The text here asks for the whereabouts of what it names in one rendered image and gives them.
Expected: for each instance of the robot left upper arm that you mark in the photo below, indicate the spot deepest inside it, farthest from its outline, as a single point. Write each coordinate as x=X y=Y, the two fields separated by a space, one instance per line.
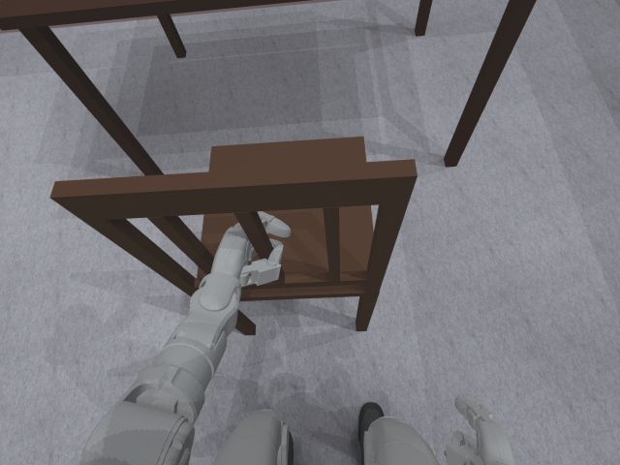
x=133 y=434

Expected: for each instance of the robot left thigh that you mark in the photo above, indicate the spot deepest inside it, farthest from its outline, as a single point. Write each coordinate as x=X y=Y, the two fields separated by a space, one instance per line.
x=257 y=440

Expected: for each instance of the right robot shin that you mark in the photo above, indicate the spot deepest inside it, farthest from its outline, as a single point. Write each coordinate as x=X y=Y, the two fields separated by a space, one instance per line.
x=380 y=419

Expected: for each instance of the left robot forearm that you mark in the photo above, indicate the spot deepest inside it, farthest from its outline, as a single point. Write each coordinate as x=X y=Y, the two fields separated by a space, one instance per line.
x=179 y=376

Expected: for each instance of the chair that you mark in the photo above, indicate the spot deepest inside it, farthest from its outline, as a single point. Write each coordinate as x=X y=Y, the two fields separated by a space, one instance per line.
x=322 y=189

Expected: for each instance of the table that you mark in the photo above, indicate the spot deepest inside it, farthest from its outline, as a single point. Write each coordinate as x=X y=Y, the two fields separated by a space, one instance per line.
x=33 y=18

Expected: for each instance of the robot left hand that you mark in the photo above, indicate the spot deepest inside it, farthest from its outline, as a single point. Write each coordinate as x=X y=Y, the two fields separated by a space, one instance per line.
x=235 y=251

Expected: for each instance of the robot right hand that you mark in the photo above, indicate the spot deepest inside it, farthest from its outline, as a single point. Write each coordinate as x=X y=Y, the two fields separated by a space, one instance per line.
x=492 y=444

